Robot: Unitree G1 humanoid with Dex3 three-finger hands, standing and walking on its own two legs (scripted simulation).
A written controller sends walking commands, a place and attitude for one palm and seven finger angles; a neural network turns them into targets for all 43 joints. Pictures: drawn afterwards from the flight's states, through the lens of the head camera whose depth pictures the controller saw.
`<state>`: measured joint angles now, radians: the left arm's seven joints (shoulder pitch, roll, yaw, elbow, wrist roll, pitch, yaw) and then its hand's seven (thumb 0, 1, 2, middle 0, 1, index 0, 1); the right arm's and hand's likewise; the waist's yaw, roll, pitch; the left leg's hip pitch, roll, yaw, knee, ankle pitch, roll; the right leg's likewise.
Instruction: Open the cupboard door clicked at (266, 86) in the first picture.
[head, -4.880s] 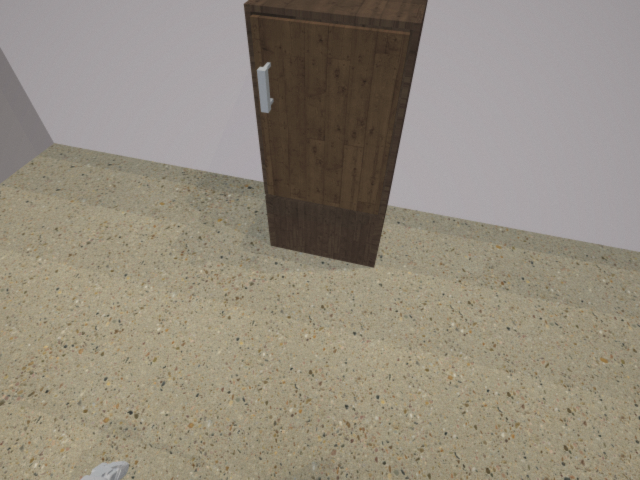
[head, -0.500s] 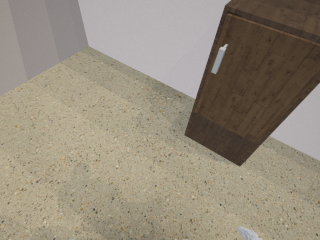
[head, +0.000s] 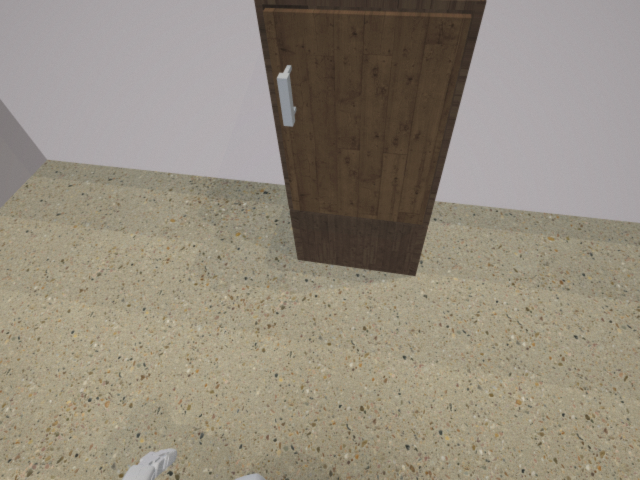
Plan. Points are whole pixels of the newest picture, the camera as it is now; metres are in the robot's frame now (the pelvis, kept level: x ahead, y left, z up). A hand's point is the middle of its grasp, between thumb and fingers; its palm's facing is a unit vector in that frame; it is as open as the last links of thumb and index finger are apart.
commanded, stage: turn to face it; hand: left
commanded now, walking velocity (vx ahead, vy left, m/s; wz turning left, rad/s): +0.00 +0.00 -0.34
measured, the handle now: (288, 95) +0.89 +0.10 -0.02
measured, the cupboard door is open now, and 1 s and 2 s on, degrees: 0 0 0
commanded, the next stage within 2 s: take the last steps up to it in 0.32 s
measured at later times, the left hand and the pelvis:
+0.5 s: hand out of the picture +0.06 +0.22 -0.17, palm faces -0.10 -0.98 -0.17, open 7.4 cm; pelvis -0.01 +0.04 +0.01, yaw -10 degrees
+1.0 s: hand (247, 437) +0.20 +0.13 -0.15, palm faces -0.24 -0.95 -0.19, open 7.4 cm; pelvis +0.06 -0.01 +0.01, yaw -12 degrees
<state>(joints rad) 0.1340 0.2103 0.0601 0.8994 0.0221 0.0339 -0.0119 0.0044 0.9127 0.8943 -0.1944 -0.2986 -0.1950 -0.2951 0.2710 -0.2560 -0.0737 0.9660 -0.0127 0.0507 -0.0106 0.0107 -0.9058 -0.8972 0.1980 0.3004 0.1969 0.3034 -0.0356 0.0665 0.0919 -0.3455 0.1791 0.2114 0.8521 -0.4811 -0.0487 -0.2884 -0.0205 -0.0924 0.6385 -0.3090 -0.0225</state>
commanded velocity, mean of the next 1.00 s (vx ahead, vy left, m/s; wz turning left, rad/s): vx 0.18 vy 0.02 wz -0.11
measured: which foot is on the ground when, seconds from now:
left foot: up 0.00-0.40, down 0.42-0.98, up 1.00-1.00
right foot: down 0.00-0.44, up 0.46-0.94, down 0.96-1.00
